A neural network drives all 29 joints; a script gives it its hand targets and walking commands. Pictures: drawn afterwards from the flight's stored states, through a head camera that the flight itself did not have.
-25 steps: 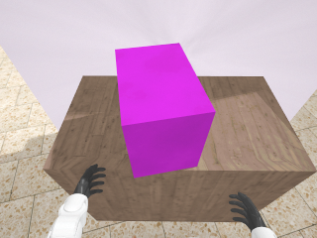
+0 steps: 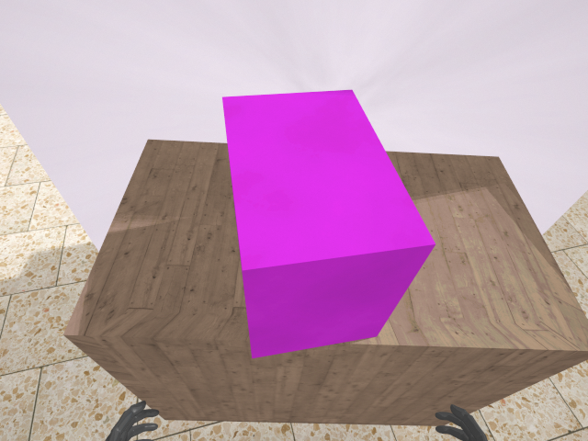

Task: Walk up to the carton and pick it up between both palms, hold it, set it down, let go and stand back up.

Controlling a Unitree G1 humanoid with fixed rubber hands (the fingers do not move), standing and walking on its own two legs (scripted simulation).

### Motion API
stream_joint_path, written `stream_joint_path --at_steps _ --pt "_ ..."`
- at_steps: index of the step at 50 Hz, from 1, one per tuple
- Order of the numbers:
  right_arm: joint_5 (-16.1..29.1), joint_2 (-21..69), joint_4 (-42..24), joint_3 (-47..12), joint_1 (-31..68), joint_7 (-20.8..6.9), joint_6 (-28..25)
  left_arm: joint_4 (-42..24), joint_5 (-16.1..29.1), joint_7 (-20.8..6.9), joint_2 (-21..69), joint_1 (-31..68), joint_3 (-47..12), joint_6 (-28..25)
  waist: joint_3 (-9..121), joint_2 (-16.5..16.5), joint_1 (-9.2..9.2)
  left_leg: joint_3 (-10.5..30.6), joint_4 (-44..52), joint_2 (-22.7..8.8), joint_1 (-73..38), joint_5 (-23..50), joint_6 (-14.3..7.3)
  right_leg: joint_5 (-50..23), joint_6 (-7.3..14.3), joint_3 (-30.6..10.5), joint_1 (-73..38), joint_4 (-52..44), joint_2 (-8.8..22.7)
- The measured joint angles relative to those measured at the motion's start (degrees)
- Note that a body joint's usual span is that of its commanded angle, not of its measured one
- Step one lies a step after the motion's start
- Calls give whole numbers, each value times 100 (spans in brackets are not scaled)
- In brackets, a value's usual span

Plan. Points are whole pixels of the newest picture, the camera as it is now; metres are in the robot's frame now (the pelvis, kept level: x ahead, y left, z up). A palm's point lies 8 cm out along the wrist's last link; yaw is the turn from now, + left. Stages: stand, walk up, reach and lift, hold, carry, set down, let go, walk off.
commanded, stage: stand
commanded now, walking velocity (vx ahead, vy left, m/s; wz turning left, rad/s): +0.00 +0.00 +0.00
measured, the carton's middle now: (302, 222) +0.40 +0.00 +0.05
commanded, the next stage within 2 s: none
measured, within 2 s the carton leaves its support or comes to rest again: neither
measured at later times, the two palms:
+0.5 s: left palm out of the picture +0.08 +0.30 -0.12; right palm out of the picture +0.05 -0.20 -0.09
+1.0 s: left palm out of the picture -0.01 +0.27 -0.12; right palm out of the picture +0.01 -0.23 -0.11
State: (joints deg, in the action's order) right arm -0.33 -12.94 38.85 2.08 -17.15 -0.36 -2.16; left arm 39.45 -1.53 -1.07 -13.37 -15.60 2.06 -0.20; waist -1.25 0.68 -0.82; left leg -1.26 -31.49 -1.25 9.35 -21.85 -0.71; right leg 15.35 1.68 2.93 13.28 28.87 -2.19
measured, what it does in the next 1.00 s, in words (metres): stands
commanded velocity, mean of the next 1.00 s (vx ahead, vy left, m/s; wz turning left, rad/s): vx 0.00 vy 0.00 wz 0.00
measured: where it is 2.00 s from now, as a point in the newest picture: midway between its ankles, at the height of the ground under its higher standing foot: outside the picture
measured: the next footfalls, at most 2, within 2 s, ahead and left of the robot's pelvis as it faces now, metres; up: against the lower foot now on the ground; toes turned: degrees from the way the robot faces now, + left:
none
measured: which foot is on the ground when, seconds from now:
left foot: down 0.00-1.00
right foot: down 0.00-1.00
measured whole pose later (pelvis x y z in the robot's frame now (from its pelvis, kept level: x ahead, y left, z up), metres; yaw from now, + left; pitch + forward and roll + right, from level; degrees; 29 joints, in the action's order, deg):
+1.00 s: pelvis -0.04 +0.02 +0.01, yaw +1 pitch -2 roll +0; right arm -0.2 -13.2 43.1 0.5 -22.4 0.0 -1.2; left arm 51.3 -0.5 0.6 -13.5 -18.2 -0.9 -0.7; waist -1.5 0.8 -0.3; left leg -1.8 -26.0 2.9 8.6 -15.5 -3.1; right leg 11.1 -0.7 1.8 13.6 26.8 1.9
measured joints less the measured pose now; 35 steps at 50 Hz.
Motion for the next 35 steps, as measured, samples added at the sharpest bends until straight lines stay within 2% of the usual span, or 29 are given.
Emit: stream_joint_path --at_steps 10,21,28,35 --pt "36 64 -79 -96 -17 -7 41 -6 34 73 -29 334 -66 -10 -26 105 76 -95 139 212 -135 65 -225 -46 -228 -115 -98 -67 202" --pt "29 19 -33 -117 -162 4 53 275 13 172 -103 335 -107 91 -295 177 116 -182 323 452 -112 291 -434 -236 -440 -224 -41 -168 433" --pt "14 16 -5 -158 -259 53 82 500 13 215 -155 353 -144 126 -369 198 136 -184 404 552 -119 426 -474 -302 -484 -243 -11 -141 532" --pt "30 -17 66 -186 -353 63 114 694 29 223 -156 347 -215 115 -310 168 143 -132 489 574 -129 563 -428 -368 -441 -200 -5 -143 559"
